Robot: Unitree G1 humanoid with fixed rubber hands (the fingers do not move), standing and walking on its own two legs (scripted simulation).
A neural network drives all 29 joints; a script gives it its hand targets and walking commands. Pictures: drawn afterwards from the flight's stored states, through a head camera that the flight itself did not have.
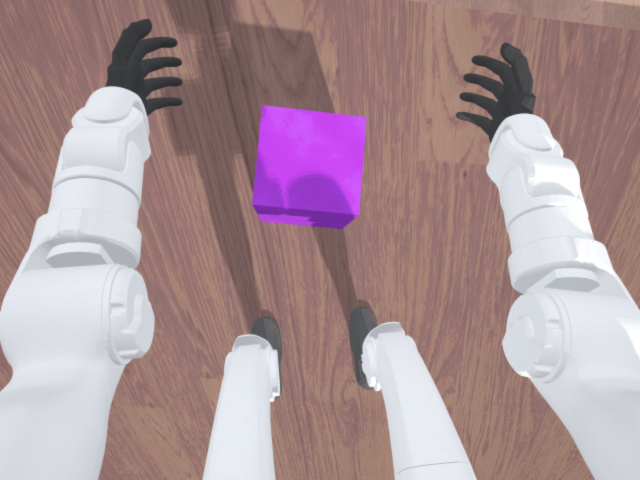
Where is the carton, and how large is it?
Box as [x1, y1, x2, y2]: [252, 105, 366, 228]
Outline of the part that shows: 262,105 252,204 262,221 342,228 358,214 366,117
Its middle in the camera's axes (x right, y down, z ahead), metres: -0.03 -0.16 +0.88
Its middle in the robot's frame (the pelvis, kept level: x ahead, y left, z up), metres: +0.56 -0.02 -0.54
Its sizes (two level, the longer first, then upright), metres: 0.210 0.200 0.250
